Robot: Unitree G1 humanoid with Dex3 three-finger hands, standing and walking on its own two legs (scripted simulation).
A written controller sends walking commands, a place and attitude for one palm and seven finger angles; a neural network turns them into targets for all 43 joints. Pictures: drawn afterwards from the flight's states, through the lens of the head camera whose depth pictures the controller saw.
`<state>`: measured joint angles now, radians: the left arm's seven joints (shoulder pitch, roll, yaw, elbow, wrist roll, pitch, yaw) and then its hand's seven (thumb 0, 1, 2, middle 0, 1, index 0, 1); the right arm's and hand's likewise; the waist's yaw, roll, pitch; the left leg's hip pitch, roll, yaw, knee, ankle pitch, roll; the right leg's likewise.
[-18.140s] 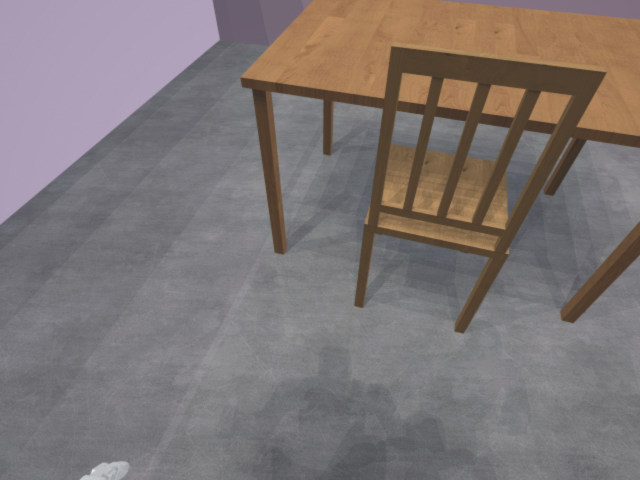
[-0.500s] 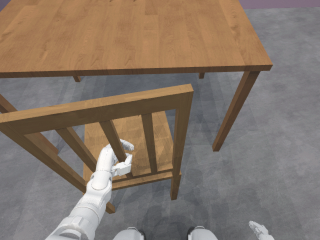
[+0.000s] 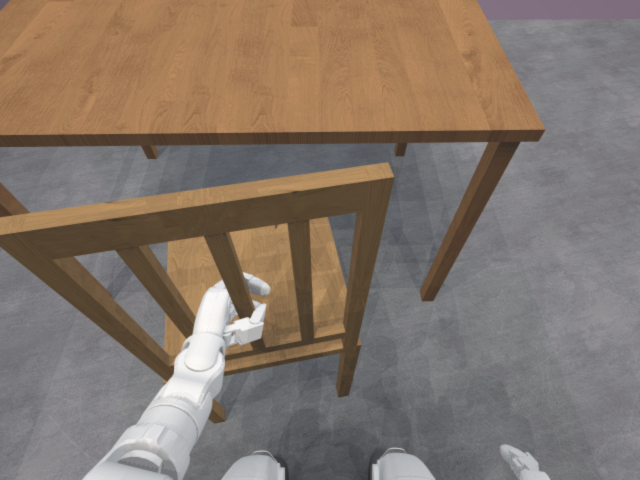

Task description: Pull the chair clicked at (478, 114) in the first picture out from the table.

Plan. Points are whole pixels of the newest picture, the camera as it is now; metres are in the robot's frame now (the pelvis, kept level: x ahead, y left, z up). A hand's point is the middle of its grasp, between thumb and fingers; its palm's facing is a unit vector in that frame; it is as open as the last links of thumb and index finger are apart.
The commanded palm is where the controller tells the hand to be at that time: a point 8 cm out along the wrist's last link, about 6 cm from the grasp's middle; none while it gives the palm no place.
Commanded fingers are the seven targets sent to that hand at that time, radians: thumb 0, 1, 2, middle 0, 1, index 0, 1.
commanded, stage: step backward, pulling the chair out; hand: left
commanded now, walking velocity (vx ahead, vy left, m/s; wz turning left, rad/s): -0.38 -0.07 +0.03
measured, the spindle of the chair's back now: (242, 300) +0.35 +0.12 -0.05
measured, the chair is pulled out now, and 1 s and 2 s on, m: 0.19 0.28 0.56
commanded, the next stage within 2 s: stop walking, hand still on the chair in 1.78 s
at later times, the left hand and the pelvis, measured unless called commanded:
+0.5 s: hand (252, 331) +0.31 +0.11 -0.06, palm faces -0.05 -0.98 -0.18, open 5.4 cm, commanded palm +0.30 +0.16 -0.05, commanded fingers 0.00 0.90 0.90 -0.50 -1.45 -0.50 -1.45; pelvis -0.02 -0.01 +0.01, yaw +0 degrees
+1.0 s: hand (240, 389) +0.23 +0.11 -0.06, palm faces -0.05 -0.98 -0.18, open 5.5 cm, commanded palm +0.22 +0.17 -0.05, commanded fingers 0.00 0.90 0.90 -0.50 -1.45 -0.50 -1.45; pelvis -0.09 -0.01 +0.01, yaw -1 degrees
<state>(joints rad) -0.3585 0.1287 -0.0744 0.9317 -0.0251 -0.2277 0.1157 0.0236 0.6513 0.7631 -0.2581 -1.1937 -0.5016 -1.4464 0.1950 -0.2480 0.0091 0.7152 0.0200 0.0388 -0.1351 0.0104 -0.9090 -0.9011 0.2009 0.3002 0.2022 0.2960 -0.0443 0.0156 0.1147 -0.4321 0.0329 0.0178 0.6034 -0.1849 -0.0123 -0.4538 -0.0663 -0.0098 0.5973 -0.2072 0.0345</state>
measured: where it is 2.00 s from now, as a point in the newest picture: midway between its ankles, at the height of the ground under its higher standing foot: outside the picture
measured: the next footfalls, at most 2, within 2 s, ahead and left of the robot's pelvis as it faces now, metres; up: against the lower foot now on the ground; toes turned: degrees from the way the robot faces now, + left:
left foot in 0.34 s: +0.00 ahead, +0.12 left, +0.00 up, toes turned +0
right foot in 0.48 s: +0.04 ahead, -0.15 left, +0.00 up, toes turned -3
